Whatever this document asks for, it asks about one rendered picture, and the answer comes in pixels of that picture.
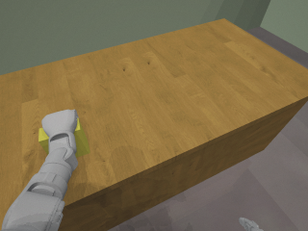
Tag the sponge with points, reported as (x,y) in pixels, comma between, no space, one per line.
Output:
(82,144)

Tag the left robot hand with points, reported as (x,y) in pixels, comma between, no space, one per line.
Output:
(65,120)

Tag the right robot hand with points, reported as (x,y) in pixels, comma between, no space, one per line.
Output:
(249,225)

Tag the left robot upper arm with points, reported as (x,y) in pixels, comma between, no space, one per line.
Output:
(36,212)

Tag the left robot forearm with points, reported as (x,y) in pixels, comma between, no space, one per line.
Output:
(54,174)

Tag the table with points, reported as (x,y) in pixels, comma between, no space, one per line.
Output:
(161,115)

